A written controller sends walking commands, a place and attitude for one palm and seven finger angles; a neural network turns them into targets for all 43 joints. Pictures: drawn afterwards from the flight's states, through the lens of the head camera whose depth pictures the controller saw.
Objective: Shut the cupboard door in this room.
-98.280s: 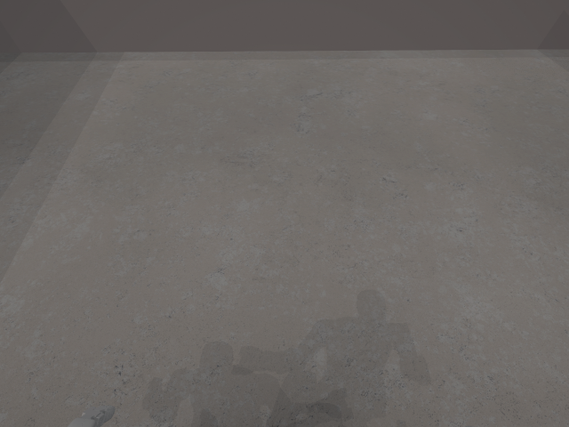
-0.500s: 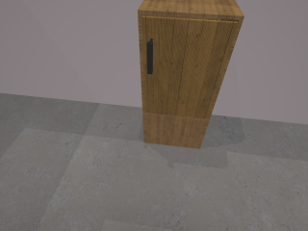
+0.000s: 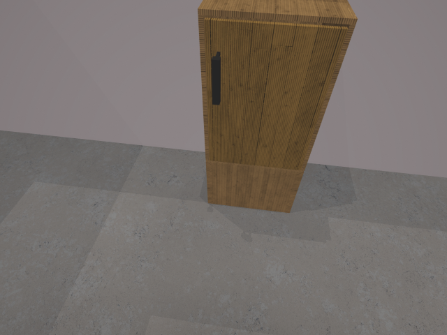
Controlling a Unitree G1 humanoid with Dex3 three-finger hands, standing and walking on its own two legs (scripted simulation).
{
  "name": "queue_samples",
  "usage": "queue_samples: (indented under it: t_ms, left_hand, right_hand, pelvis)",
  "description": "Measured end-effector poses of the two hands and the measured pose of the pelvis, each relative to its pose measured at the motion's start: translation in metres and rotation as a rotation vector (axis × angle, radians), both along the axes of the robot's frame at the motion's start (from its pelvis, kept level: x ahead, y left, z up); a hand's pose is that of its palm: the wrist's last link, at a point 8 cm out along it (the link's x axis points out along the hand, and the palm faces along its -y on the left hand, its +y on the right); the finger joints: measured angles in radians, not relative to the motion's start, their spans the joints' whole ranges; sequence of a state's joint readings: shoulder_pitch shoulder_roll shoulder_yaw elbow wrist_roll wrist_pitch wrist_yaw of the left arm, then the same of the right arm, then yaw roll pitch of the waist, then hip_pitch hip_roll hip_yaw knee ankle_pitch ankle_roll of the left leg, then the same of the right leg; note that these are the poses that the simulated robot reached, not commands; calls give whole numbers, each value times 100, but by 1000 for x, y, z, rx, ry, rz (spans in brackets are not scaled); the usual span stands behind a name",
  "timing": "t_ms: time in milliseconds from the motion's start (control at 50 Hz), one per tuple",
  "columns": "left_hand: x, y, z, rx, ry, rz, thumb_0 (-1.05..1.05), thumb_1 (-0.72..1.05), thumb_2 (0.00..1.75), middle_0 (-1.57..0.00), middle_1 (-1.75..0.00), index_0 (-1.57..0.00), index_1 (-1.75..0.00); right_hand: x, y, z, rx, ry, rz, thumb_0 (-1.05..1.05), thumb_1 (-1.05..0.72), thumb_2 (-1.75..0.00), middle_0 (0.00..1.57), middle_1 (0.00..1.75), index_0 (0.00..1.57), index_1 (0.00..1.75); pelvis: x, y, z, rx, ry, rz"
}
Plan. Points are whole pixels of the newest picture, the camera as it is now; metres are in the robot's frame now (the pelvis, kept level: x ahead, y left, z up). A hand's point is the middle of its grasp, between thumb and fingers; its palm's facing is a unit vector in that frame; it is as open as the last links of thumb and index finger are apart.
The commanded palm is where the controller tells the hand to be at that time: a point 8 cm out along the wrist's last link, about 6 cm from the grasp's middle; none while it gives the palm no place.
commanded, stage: look to check the result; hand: left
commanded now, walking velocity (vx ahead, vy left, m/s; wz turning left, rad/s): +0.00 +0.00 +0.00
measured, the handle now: (217, 78) +0.86 +0.07 +0.02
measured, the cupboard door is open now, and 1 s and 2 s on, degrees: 0 0 0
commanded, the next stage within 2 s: stand and wait in 0.24 s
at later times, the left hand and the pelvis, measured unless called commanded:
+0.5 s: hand out of the picture +0.01 +0.17 -0.17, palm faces +0.02 -0.98 -0.20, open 7.4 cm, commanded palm none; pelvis +0.02 -0.01 +0.00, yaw +0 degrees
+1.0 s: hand out of the picture +0.04 +0.18 -0.17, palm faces +0.02 -0.97 -0.24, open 7.4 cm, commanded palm none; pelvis +0.03 -0.01 +0.00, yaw +0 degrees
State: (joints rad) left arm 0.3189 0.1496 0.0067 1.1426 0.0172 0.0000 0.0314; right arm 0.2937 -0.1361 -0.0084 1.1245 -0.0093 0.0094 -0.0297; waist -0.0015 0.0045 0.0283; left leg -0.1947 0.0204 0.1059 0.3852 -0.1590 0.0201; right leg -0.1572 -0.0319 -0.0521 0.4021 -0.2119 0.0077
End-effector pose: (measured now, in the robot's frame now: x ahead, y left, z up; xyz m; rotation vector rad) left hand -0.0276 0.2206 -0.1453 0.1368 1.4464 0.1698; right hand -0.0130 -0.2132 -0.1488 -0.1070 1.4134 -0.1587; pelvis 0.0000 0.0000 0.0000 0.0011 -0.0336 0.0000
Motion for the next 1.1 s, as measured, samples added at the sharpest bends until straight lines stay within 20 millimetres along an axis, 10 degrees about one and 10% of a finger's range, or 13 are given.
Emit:
queue_samples:
  t_ms: [1100]
  left_hand:
    - [69,11,8,50,-72,-30,0,91,90,-20,-30,-20,-30]
  right_hand:
    - [74,-49,12,-80,-60,59,1,-91,-90,20,30,20,30]
  pelvis:
    - [36,-15,4,2,10,9]
